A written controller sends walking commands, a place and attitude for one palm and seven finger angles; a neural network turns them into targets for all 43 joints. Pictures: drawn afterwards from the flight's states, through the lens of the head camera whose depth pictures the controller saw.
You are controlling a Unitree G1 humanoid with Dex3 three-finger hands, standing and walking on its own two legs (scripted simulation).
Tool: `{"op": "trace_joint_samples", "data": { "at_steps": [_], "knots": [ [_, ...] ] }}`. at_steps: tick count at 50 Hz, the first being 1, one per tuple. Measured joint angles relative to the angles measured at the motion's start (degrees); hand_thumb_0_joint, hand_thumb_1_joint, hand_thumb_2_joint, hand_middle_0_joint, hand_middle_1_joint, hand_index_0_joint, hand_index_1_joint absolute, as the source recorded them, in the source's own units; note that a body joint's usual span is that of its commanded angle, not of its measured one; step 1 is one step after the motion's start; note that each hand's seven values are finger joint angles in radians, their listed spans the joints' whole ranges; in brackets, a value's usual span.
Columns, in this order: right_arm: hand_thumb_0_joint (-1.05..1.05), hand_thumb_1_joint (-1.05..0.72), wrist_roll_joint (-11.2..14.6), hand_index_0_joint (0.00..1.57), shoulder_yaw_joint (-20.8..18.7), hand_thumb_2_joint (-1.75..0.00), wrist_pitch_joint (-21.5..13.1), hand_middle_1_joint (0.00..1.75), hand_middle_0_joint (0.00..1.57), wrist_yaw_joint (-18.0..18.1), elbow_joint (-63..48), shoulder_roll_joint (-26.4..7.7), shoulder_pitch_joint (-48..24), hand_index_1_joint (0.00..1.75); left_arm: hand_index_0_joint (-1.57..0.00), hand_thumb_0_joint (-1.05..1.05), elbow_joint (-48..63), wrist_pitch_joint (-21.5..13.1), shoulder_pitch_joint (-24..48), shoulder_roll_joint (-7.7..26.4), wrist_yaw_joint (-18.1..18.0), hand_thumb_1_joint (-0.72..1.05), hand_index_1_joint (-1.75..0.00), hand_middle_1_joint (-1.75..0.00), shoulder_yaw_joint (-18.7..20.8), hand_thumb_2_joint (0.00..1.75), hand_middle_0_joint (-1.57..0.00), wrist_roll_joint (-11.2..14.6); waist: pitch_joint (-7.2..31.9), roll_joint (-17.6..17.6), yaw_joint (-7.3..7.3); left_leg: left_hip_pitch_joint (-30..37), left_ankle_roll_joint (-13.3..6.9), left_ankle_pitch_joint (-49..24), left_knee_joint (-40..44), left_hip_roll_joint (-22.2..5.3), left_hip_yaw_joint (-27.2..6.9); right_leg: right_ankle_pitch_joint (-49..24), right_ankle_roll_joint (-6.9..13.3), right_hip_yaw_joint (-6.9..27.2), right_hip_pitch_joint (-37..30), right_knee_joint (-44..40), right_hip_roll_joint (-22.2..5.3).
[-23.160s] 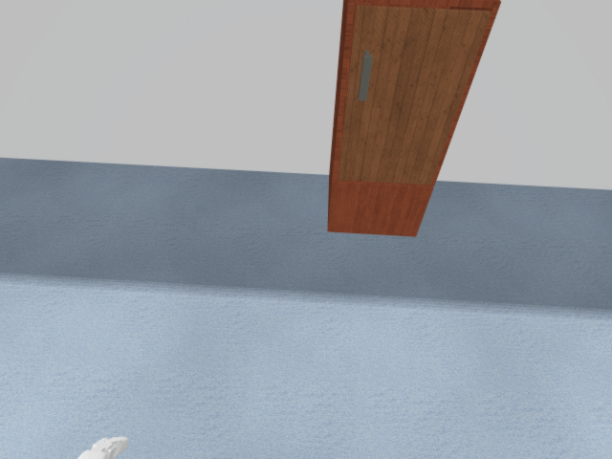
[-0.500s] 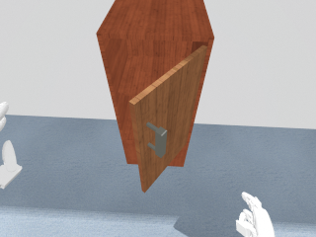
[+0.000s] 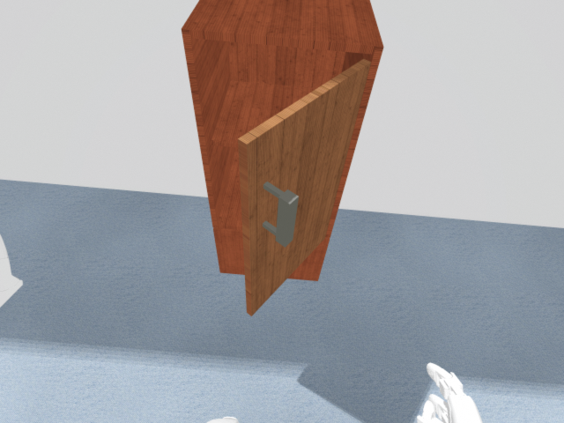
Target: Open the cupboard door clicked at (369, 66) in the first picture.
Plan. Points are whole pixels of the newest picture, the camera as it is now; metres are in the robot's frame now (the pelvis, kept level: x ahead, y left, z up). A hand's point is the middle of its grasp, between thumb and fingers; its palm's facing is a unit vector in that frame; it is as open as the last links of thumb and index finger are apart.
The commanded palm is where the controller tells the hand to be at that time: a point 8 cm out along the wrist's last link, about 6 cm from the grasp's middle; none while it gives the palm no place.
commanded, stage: step back with the hand held close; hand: left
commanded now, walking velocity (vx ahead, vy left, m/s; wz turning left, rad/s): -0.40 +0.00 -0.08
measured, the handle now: (277, 214) +0.46 +0.03 +0.00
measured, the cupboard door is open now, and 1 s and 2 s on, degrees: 54 54 54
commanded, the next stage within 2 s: stop stepping back and stand still in 0.38 s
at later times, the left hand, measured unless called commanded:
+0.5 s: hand out of the picture +0.12 +0.28 +0.19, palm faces +0.45 -0.79 -0.42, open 7.4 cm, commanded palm +0.06 +0.30 +0.19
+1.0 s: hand out of the picture +0.05 +0.26 +0.18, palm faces +0.41 -0.81 -0.42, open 7.4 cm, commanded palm +0.01 +0.30 +0.19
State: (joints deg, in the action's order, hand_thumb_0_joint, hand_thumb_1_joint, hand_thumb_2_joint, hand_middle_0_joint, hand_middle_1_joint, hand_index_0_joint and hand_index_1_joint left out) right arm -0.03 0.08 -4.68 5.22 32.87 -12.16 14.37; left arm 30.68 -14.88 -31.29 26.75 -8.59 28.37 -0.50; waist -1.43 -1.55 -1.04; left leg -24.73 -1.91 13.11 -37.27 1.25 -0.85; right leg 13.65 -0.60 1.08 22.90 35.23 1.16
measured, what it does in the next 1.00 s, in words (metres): walks backwards: right foot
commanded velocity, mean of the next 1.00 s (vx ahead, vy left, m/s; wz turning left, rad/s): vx -0.09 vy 0.03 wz -0.04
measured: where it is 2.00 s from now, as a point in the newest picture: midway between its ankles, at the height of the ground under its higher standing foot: outside the picture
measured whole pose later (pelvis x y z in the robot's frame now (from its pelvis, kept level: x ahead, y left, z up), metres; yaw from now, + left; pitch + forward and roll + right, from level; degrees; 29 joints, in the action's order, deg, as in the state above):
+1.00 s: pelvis -0.15 +0.00 +0.01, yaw -3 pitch +2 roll +0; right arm -0.2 -0.8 -8.6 6.0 41.3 -14.7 20.9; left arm 26.9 -13.3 -33.1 22.7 -8.4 24.1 1.5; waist 5.1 -2.9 0.3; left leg -20.9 -0.2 15.2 -38.0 -2.3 1.9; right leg 19.8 1.3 -2.8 10.1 28.2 -0.1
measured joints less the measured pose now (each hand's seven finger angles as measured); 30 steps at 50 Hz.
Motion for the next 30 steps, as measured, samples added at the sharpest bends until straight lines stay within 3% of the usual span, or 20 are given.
{"op": "trace_joint_samples", "data": {
  "at_steps": [3,8,10,12,15,17,20,24,26,27,30],
  "knots": [
    [0.01,-0.91,-0.1,0.2,-0.4,-0.9,-0.3,0.3,0.2,-0.6,0.9,-0.5,-1.8,0.3,-0.22,0.01,-1.1,-0.4,0.3,-1.0,0.1,0.88,-0.3,-0.3,0.3,0.9,-0.21,0.4,-1.3,1.0,0.39,-1.0,0.4,-0.5,-0.4,-0.8,-0.1,-2.5,0.4,0.0,0.7,-0.8,0.8],
    [0.01,-0.91,0.1,0.2,-1.2,-0.9,-0.2,0.3,0.2,-0.8,2.7,-1.4,-4.8,0.3,-0.22,0.01,0.1,0.5,1.0,-2.2,0.3,0.88,-0.3,-0.3,-3.7,0.9,-0.21,1.3,-3.1,0.4,0.4,-2.7,1.2,4.7,-1.4,0.0,0.0,-5.2,-0.2,-0.2,1.0,-3.2,-0.2],
    [0.01,-0.91,0.0,0.2,-1.1,-0.9,0.1,0.3,0.2,-0.4,2.3,-1.3,-5.4,0.3,-0.22,0.01,1.6,0.7,0.0,-1.7,0.4,0.88,-0.3,-0.3,-4.0,0.9,-0.21,1.5,-3.4,-0.4,0.35,-2.6,0.4,0.3,0.8,0.2,0.6,-5.0,-0.6,0.0,1.8,-2.9,-0.7],
    [0.01,-0.91,-0.6,0.2,-1.3,-0.9,-0.4,0.3,0.2,0.0,1.2,-1.2,-5.5,0.3,-0.22,0.01,2.7,0.7,-0.6,-0.9,0.6,0.88,-0.3,-0.3,-3.5,0.9,-0.21,1.2,-3.7,0.6,0.27,-3.1,-1.0,-6.6,2.4,-0.7,0.2,2.1,-0.8,0.3,4.0,4.1,0.8],
    [0.01,-0.91,-1.0,0.2,-1.6,-0.9,-2.0,0.3,0.2,0.1,2.0,0.8,-5.3,0.3,-0.22,0.01,2.9,0.5,0.1,0.7,0.7,0.88,-0.3,-0.3,-2.0,0.9,-0.22,0.7,-3.3,1.9,0.43,-3.2,-1.3,-8.1,5.1,-1.7,-1.7,9.3,-0.7,1.1,4.7,22.1,4.3],
    [0.01,-0.91,-0.9,0.2,-1.2,-0.9,-3.0,0.3,0.2,-0.5,2.7,2.2,-4.9,0.3,-0.22,0.01,3.5,0.3,-0.1,1.5,0.2,0.88,-0.3,-0.3,-0.5,0.9,-0.22,1.3,-1.5,1.9,1.3,-3.2,-1.4,-10.0,8.5,-2.8,-1.7,11.8,-0.6,0.2,1.8,26.0,5.0],
    [0.01,-0.91,-0.9,0.2,0.0,-0.9,-4.2,0.3,0.2,-1.2,3.6,3.7,-5.0,0.3,-0.22,0.01,4.0,0.4,-0.9,1.1,-0.9,0.88,-0.3,-0.3,0.9,0.9,-0.22,2.7,1.5,1.0,3.09,-3.6,-0.3,-13.6,13.6,-3.9,-0.5,15.2,0.0,-1.5,-5.2,20.2,3.6],
    [0.01,-0.9,-1.6,0.2,1.2,-0.9,-5.3,0.3,0.2,-1.8,3.9,4.5,-7.5,0.3,-0.21,0.01,2.1,0.9,1.6,-1.6,-1.0,0.89,-0.3,-0.3,-0.8,0.9,-0.21,3.9,3.2,0.1,4.63,-5.1,0.6,-18.4,19.0,-4.6,1.9,16.9,1.7,-2.3,-14.3,1.7,1.9],
    [0.01,-0.9,-1.8,0.2,1.8,-0.9,-5.4,0.3,0.21,-2.2,3.3,4.6,-9.7,0.3,-0.21,0.01,1.6,0.9,3.3,-1.8,-0.7,0.89,-0.3,-0.3,-1.7,0.9,-0.21,4.1,2.5,-1.5,5.4,-7.5,1.3,-19.1,18.0,-4.4,4.3,12.4,3.9,-0.3,-17.3,-9.0,0.0],
    [0.01,-0.9,-1.6,0.2,2.1,-0.9,-5.4,0.3,0.21,-2.2,3.1,4.4,-10.9,0.3,-0.21,0.01,1.5,0.7,3.9,-1.7,-0.4,0.89,-0.3,-0.3,-2.1,0.9,-0.2,4.0,1.7,-2.3,5.72,-9.4,1.9,-17.3,14.8,-4.2,5.2,11.4,3.2,1.2,-17.3,-11.2,-1.1],
    [0.01,-0.9,-1.7,0.2,2.4,-0.9,-4.4,0.3,0.21,-1.7,4.8,3.1,-10.4,0.3,-0.21,0.01,1.0,0.6,4.1,-1.9,1.2,0.89,-0.3,-0.3,-5.5,0.9,-0.21,3.0,-0.1,-0.1,4.04,-10.0,2.7,-6.3,5.1,-4.1,2.8,12.4,0.1,1.4,-17.9,-8.2,0.3]
  ]
}}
